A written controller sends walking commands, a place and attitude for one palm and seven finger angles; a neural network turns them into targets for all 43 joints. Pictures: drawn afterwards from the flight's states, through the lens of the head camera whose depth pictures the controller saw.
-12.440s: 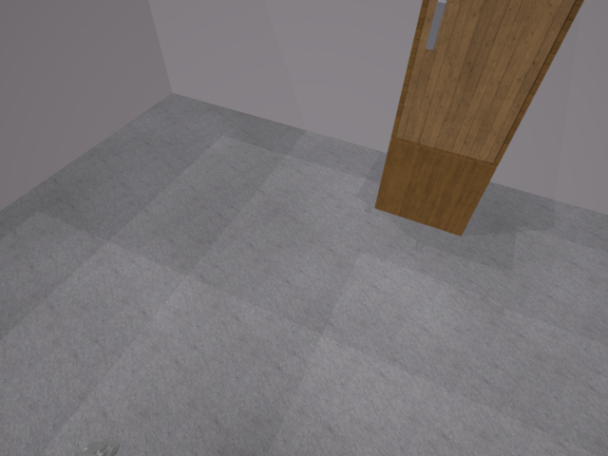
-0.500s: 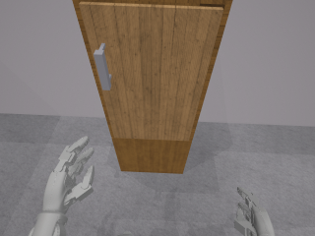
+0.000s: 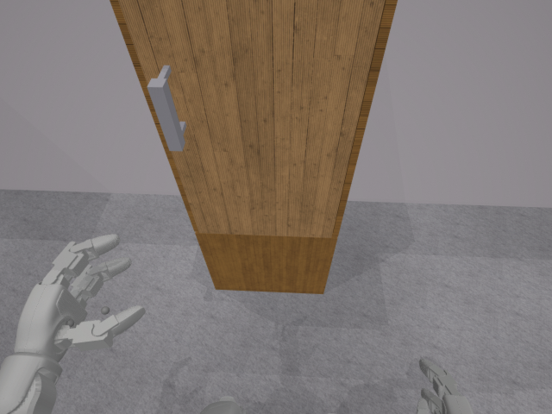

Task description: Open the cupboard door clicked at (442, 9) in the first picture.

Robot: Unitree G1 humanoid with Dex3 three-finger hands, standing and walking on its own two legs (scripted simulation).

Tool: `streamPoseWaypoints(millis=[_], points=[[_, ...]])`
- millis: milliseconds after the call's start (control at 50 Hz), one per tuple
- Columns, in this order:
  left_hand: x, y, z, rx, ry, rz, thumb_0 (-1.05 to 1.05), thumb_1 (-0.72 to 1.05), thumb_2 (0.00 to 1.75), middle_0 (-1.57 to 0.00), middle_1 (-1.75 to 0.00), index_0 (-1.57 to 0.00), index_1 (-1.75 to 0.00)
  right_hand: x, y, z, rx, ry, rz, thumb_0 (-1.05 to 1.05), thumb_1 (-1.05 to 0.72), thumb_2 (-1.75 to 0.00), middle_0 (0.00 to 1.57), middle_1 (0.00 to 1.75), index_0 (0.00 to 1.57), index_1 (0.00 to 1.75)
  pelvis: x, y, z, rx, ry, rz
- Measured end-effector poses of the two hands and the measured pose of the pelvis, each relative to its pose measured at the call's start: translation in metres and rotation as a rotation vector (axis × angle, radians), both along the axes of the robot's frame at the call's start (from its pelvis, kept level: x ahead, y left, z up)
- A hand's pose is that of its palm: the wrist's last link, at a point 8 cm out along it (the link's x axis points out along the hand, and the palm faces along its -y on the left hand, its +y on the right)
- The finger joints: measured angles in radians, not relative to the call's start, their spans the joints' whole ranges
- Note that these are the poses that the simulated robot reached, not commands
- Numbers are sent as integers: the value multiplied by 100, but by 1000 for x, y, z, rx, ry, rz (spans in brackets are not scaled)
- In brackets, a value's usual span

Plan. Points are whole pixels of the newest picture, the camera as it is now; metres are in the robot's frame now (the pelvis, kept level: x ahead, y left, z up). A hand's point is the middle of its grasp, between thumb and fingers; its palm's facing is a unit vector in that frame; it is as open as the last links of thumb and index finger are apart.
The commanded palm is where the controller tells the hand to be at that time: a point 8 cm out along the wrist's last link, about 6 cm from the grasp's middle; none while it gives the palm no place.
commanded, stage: raise the hand with hooked fingers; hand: left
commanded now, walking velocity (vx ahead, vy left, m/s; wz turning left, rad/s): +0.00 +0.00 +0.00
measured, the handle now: (171, 109) +0.56 +0.20 +0.13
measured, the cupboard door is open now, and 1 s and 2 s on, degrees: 0 0 0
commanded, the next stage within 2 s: move the hooked fingers beside the handle in 1.30 s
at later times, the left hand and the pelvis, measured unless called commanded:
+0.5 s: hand (43, 270) +0.27 +0.29 +0.11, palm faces +0.03 -1.00 -0.05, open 13.6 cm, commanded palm +0.24 +0.34 +0.12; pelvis +0.00 +0.04 +0.02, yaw +1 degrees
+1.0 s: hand (20, 233) +0.29 +0.31 +0.15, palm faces +0.01 -1.00 -0.04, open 14.0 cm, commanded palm +0.26 +0.36 +0.15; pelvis +0.00 +0.03 +0.04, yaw +0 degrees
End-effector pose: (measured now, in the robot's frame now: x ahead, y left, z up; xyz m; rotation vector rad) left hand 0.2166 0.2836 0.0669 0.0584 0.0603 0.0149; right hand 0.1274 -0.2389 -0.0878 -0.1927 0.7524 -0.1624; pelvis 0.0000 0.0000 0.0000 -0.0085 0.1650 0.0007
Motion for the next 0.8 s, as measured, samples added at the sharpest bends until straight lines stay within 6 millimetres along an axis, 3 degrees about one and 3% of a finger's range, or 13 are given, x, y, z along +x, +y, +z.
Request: streamPoseWaypoints(millis=[100,200,380,500,640,800], points=[[1,10,7,4,-27,5,1,5,54,-27,-85,-26,-85,-6,-7,9,-43,14,-15,1,-90,-89,20,30,21,30,3,10,6,-1,-7,-6],[5,20,11,-2,-40,-8,1,-7,49,-27,-93,-27,-93,4,-5,23,-82,-21,-7,1,-90,-89,20,30,20,30,4,20,10,-10,-25,-4],[19,45,36,-2,-86,2,0,-28,40,-29,-106,-29,-106,38,29,47,-61,-136,56,1,-90,-89,20,30,20,30,4,34,18,-23,-67,7],[26,62,50,-4,-73,11,0,-40,34,-30,-114,-30,-114,50,54,55,-28,-168,99,1,-90,-89,20,30,21,30,3,41,24,-27,-91,12],[34,78,68,3,-75,24,-1,-48,31,-30,-119,-30,-119,45,64,55,-19,-143,117,1,-90,-89,20,30,21,30,1,44,29,-26,-114,18],[46,90,87,7,-75,24,-1,-50,30,-31,-120,-30,-120,28,52,54,-38,-97,88,1,-90,-89,20,30,21,30,0,42,34,-22,-132,17]])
